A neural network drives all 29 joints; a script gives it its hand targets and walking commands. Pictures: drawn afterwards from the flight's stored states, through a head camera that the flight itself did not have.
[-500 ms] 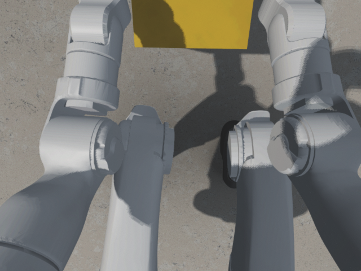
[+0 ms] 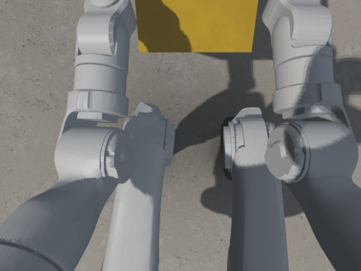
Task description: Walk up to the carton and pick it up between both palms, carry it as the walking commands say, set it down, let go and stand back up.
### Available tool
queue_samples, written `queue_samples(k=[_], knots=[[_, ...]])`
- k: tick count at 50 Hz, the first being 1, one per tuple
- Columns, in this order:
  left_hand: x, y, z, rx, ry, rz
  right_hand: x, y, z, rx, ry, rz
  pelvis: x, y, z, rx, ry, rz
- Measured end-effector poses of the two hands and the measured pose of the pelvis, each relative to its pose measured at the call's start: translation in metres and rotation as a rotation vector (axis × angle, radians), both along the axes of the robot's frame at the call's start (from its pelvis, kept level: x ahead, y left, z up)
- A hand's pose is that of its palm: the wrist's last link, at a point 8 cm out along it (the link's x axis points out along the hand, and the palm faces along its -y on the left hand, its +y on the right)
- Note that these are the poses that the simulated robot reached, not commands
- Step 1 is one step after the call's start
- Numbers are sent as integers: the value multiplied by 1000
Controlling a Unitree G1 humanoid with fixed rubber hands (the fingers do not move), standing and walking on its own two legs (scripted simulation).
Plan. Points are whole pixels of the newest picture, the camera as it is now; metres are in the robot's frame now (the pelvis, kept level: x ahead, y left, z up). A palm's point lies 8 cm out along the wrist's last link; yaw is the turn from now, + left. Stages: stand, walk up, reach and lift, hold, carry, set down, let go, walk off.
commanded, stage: reach and lift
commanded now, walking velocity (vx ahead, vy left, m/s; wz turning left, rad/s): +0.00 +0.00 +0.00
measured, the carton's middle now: out of the picture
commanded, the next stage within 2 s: none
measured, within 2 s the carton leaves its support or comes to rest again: neither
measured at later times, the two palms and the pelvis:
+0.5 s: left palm out of the picture +0.51 +0.14 -0.06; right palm out of the picture +0.53 -0.12 -0.05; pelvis -0.01 +0.00 +0.04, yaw +0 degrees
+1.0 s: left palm out of the picture +0.49 +0.14 +0.02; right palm out of the picture +0.51 -0.13 +0.02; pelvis -0.02 +0.00 +0.09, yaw +0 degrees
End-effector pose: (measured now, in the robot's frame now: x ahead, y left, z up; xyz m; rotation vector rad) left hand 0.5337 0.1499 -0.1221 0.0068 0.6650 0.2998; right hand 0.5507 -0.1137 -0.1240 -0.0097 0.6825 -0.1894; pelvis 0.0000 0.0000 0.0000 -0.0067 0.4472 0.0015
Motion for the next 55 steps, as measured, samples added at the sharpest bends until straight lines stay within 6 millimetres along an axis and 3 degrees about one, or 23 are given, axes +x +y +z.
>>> queue_samples(k=[18,35,55], knots=[[-11,-12,51,-28,-12,-24,-18,-12,59,-30,-15,-27,-11,6,31,-5,-58,-4],[-30,-4,101,-15,-4,-5,-32,-4,103,-9,-9,-19,-17,1,62,12,-113,-2],[-46,-13,152,-17,2,-4,-48,-13,157,-24,-6,-14,-16,3,105,0,-175,-4]])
